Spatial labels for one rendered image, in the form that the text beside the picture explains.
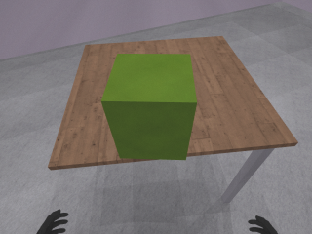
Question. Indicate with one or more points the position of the left robot hand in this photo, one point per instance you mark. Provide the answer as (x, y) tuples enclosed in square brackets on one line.
[(50, 223)]

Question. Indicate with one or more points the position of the right robot hand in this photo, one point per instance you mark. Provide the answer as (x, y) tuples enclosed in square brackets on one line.
[(267, 228)]

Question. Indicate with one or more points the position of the carton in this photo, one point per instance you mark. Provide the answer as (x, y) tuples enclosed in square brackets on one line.
[(150, 102)]

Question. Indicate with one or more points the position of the table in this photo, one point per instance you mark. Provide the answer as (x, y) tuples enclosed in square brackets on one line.
[(232, 113)]

